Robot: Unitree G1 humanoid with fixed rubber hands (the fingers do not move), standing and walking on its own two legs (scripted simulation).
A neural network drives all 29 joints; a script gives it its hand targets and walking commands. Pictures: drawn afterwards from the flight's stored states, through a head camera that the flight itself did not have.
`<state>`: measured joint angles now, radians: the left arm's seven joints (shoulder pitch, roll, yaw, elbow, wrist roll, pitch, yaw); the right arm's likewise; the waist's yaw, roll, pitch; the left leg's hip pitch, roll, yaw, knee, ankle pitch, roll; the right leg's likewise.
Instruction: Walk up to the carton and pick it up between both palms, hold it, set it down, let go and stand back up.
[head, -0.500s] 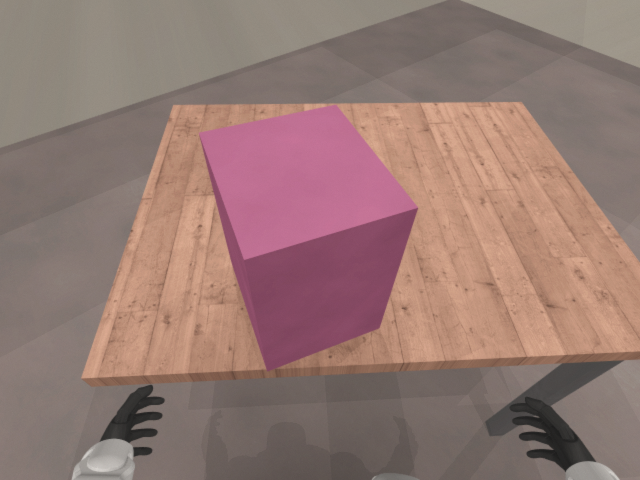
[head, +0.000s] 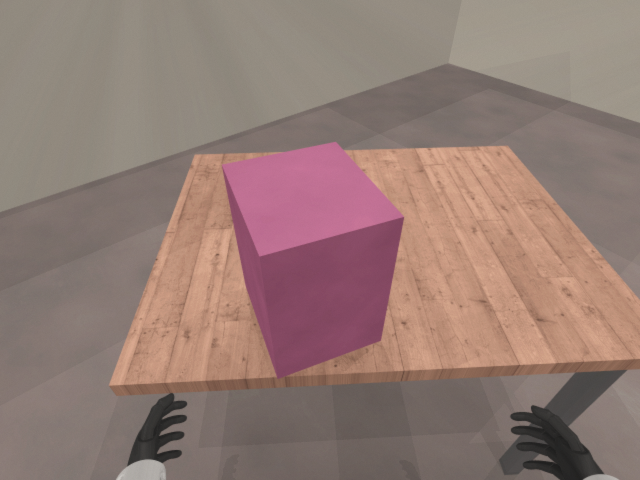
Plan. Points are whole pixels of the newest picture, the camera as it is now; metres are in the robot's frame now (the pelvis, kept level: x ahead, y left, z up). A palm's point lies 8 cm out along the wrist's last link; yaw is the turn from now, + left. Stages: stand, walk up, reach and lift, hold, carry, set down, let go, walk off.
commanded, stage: reach and lift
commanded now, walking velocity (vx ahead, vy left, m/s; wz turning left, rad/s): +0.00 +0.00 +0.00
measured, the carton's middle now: (307, 259) +0.43 +0.04 +0.05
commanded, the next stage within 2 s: none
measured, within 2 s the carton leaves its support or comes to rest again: neither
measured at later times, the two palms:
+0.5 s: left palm (171, 411) +0.22 +0.21 -0.01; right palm (546, 407) +0.21 -0.27 -0.01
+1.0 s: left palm (203, 393) +0.22 +0.16 +0.03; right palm (552, 384) +0.23 -0.27 +0.01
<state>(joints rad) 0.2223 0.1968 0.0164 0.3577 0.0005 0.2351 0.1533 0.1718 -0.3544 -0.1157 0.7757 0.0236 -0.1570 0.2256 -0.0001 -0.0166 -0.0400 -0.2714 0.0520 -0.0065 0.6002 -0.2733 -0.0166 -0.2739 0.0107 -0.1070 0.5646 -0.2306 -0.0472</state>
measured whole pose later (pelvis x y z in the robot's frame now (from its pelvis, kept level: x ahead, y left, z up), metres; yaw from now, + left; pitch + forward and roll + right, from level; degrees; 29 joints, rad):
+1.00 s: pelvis +0.04 -0.01 +0.01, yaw +0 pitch +1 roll +0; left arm 0.40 -0.01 -0.07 -0.13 0.00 0.14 0.31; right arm 0.21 -0.41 0.05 0.47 0.36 -0.26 0.23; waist 0.00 -0.05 -0.06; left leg -0.26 0.07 -0.01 0.50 -0.26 -0.05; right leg -0.28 0.03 -0.11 0.49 -0.24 -0.06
